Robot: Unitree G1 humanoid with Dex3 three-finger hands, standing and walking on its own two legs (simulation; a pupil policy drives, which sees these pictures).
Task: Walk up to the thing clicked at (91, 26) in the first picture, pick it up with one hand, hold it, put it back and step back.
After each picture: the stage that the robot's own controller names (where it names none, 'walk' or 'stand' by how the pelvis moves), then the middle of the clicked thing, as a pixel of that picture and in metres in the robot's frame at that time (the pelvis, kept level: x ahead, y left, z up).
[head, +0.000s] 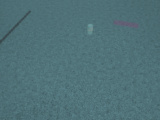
stand; (90, 29) +1.58 -0.06 -0.72
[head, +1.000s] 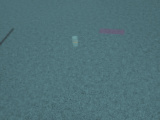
walk; (75, 41) +1.44 +0.21 -0.70
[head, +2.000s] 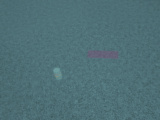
walk; (57, 73) +0.87 +0.34 -0.72
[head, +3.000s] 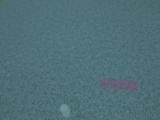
walk; (65, 110) +0.50 +0.25 -0.71
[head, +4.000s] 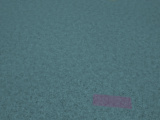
stand; out of the picture +0.35 +0.21 -0.70
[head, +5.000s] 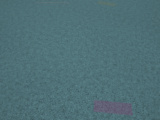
stand; out of the picture +0.33 +0.20 -0.72
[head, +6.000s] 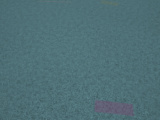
stand; out of the picture +0.33 +0.20 -0.73
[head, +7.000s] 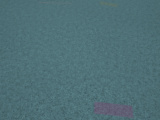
stand; out of the picture +0.31 +0.21 -0.73
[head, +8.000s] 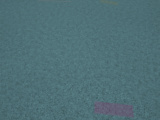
stand; out of the picture +0.30 +0.20 -0.73
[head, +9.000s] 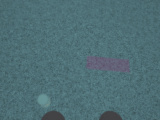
go down; (44, 101) +0.35 +0.21 -0.55
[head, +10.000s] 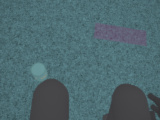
go down; (39, 72) +0.40 +0.23 -0.32
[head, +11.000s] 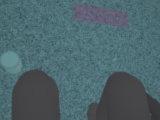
close in; (12, 63) +0.39 +0.25 -0.25
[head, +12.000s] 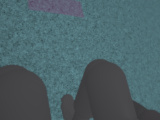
close; out of the picture +0.38 +0.27 -0.21
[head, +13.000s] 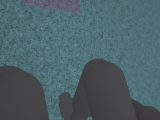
close; out of the picture +0.37 +0.28 -0.22
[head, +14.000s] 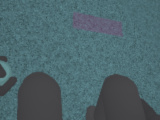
lift; out of the picture +0.31 +0.27 -0.13
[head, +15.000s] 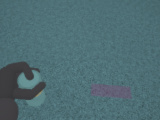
lift; (32, 88) +0.32 +0.18 +0.01
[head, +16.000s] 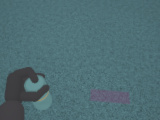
hold; (39, 93) +0.32 +0.17 -0.02
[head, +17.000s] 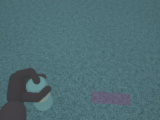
hold; (40, 94) +0.31 +0.17 -0.02
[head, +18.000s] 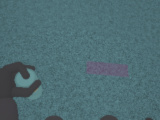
crouch; (29, 85) +0.34 +0.19 -0.08
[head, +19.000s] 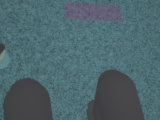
lower; out of the picture +0.42 +0.26 -0.14
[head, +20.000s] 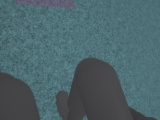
lower; out of the picture +0.40 +0.29 -0.22
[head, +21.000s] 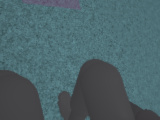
lower; out of the picture +0.39 +0.29 -0.22
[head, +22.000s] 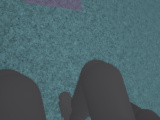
lower; out of the picture +0.38 +0.29 -0.22
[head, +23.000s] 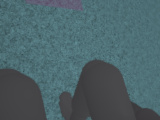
lower; out of the picture +0.38 +0.29 -0.22
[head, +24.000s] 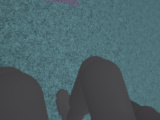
withdraw; out of the picture +0.37 +0.27 -0.22
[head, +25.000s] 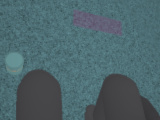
stand; (14, 64) +0.38 +0.25 -0.27
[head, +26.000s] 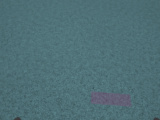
stand; out of the picture +0.33 +0.20 -0.64
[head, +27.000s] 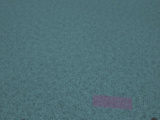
stand; out of the picture +0.34 +0.21 -0.66
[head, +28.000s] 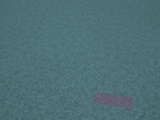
stand; out of the picture +0.34 +0.20 -0.68
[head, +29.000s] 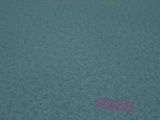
walk; out of the picture +0.35 +0.20 -0.72
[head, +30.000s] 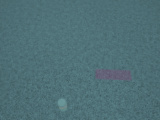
walk; (62, 104) +0.48 +0.20 -0.71
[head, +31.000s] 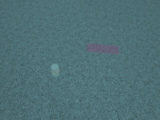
walk; (55, 70) +0.75 +0.20 -0.70
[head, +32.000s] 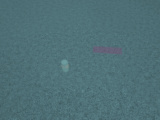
stand; (65, 65) +1.00 +0.27 -0.71
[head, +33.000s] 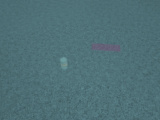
stand; (63, 63) +1.00 +0.22 -0.72
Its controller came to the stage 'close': yes
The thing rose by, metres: 0.69
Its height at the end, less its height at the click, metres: +0.00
